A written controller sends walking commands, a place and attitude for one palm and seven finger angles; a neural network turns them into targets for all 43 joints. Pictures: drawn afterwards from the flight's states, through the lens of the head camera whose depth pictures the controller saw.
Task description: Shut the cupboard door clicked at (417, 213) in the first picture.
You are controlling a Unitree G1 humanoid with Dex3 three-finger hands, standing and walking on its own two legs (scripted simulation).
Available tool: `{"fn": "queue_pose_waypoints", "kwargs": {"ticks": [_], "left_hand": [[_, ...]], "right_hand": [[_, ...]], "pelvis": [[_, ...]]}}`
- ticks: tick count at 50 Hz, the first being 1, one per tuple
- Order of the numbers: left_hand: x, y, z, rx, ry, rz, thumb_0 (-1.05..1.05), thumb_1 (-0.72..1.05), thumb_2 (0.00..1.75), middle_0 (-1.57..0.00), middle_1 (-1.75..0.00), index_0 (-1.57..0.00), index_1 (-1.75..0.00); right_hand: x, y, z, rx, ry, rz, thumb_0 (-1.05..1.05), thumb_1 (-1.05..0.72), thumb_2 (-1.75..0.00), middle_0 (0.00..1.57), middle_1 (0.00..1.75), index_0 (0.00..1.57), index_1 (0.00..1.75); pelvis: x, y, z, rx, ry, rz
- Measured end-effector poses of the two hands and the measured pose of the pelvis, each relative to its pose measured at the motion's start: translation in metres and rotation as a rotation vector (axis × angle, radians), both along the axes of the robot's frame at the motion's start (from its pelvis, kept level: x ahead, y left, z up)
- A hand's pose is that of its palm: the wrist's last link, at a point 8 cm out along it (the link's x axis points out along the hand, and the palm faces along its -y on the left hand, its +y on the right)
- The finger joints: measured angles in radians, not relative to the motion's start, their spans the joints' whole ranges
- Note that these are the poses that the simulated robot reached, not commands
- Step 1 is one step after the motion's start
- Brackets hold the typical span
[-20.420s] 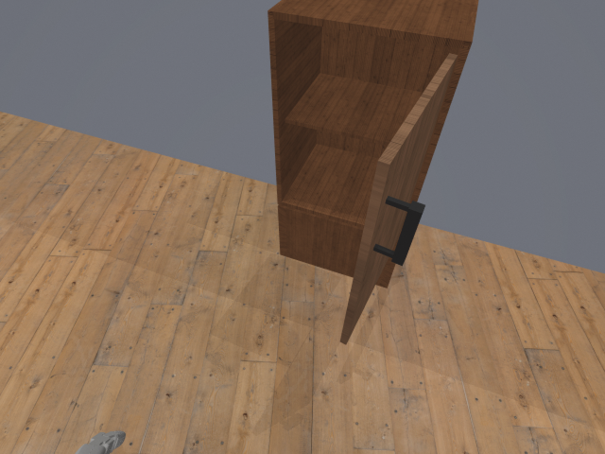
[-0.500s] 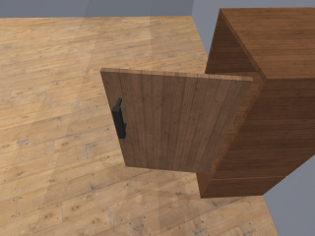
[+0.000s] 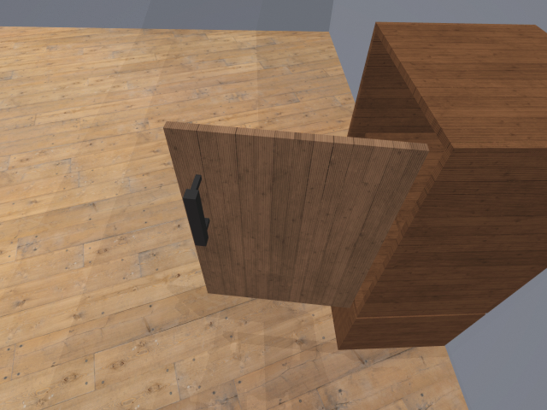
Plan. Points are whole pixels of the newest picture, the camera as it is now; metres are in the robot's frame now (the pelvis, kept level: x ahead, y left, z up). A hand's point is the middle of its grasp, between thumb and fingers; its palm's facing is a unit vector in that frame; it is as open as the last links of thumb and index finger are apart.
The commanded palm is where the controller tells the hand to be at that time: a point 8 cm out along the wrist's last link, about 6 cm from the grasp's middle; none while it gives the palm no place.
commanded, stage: look again from close up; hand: left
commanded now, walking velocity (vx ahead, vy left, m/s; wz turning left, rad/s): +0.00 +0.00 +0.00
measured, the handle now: (199, 211) +0.46 +0.17 -0.02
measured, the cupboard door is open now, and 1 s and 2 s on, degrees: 82 82 82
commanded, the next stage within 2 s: come to a stop and stand still in 0.52 s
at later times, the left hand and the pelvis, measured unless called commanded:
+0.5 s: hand out of the picture -0.02 +0.21 -0.18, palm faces +0.02 -0.98 -0.19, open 7.4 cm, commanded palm none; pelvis -0.03 +0.03 -0.01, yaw +0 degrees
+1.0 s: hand out of the picture -0.06 +0.22 -0.18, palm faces +0.02 -0.98 -0.20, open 7.4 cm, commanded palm none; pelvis -0.02 +0.05 -0.01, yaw +0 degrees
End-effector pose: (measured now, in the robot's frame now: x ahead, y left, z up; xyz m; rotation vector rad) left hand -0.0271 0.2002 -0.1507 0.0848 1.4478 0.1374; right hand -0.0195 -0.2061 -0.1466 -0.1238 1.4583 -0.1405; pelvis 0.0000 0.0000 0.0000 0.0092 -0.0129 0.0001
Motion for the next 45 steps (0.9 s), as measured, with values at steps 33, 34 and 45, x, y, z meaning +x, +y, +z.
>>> {"fn": "queue_pose_waypoints", "kwargs": {"ticks": [33,34,45], "left_hand": [[-0.032,0.061,-0.003,0.050,-0.051,-0.028,0.00,0.91,0.90,-0.20,-0.30,-0.20,-0.30],[-0.035,0.061,-0.003,0.047,-0.041,-0.026,0.00,0.91,0.90,-0.20,-0.30,-0.20,-0.30],[-0.048,0.054,-0.006,0.024,0.026,-0.037,0.00,0.91,0.90,-0.20,-0.30,-0.20,-0.30]], "right_hand": [[0.003,0.010,0.011,-0.058,-0.141,0.037,0.01,-0.92,-0.90,0.20,0.30,0.20,0.30],[0.002,0.010,0.011,-0.058,-0.134,0.036,0.01,-0.91,-0.90,0.20,0.30,0.20,0.30],[0.002,0.018,0.002,-0.045,-0.119,0.037,0.01,-0.91,-0.90,0.20,0.30,0.20,0.30]], "pelvis": [[-0.032,0.034,-0.004,-0.021,-0.005,0.003],[-0.032,0.035,-0.004,-0.021,-0.004,0.003],[-0.028,0.042,-0.009,-0.039,0.007,0.005]]}}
